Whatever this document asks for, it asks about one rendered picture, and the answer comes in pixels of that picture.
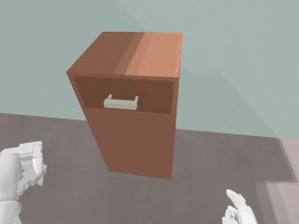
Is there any handle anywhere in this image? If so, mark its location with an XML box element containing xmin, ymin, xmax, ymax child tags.
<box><xmin>103</xmin><ymin>94</ymin><xmax>138</xmax><ymax>110</ymax></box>

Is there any drawer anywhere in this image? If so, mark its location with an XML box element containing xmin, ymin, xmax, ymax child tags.
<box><xmin>73</xmin><ymin>76</ymin><xmax>174</xmax><ymax>115</ymax></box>

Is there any robot left hand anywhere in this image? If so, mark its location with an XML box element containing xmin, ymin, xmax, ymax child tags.
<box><xmin>0</xmin><ymin>141</ymin><xmax>47</xmax><ymax>202</ymax></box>

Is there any left robot forearm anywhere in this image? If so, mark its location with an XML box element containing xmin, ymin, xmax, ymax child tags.
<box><xmin>0</xmin><ymin>201</ymin><xmax>22</xmax><ymax>224</ymax></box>

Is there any cabinet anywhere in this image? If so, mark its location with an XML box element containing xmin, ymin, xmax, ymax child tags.
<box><xmin>66</xmin><ymin>32</ymin><xmax>183</xmax><ymax>180</ymax></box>

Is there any robot right hand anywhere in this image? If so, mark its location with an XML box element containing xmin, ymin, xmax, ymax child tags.
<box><xmin>222</xmin><ymin>189</ymin><xmax>258</xmax><ymax>224</ymax></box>

